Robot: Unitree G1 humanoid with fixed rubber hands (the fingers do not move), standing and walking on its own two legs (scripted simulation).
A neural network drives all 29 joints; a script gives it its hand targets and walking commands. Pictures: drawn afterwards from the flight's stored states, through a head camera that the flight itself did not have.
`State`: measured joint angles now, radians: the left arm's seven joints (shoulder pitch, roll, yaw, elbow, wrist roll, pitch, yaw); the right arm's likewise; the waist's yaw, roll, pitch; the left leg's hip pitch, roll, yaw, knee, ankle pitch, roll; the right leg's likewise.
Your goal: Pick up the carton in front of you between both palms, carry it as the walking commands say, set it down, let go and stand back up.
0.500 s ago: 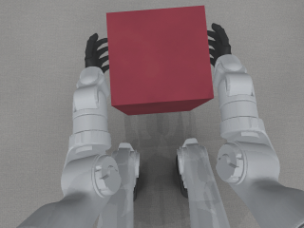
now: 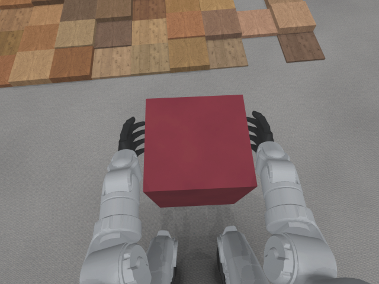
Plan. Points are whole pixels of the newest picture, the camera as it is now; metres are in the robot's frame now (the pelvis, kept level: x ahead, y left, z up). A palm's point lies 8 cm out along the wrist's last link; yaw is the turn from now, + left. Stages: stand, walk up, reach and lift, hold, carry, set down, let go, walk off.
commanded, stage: reach and lift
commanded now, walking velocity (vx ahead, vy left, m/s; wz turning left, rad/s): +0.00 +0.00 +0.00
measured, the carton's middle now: (195, 158) +0.40 +0.00 -0.10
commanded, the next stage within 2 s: hold in 1.60 s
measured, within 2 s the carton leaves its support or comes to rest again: neither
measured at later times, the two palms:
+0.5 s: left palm (97, 141) +0.35 +0.15 +0.12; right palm (291, 135) +0.35 -0.15 +0.12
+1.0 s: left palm (88, 139) +0.34 +0.15 +0.15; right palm (302, 132) +0.33 -0.15 +0.15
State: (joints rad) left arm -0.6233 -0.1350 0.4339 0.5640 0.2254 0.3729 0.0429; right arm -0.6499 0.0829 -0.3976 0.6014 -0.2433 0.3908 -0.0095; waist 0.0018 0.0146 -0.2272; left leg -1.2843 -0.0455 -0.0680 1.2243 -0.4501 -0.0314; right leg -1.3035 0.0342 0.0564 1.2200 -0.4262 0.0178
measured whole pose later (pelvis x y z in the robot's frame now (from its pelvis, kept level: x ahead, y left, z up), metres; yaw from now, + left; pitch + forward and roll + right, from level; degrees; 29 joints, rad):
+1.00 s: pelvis +0.03 +0.00 +0.12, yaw +0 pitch -4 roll +0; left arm -0.35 -0.17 0.32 0.37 0.31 0.60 -0.03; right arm -0.34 0.17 -0.32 0.36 -0.31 0.62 0.02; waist 0.00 0.00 0.03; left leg -0.17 -0.02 -0.08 0.46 -0.22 -0.01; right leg -0.19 0.01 0.06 0.46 -0.20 0.01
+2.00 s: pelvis +0.04 +0.00 +0.13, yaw +0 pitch -8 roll +0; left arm -0.28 -0.16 0.23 0.23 0.28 0.76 -0.02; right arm -0.27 0.15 -0.23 0.22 -0.27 0.77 0.01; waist 0.00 0.00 0.04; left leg -0.04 -0.01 -0.08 0.38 -0.19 -0.01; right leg -0.06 0.01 0.06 0.37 -0.18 0.01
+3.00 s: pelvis +0.04 +0.00 +0.13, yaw +0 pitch -8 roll +0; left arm -0.25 -0.15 0.21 0.20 0.27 0.76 -0.02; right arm -0.25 0.15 -0.20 0.19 -0.27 0.77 0.01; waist 0.00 0.01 0.04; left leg -0.03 -0.01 -0.08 0.36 -0.19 -0.01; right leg -0.05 0.01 0.07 0.35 -0.17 0.01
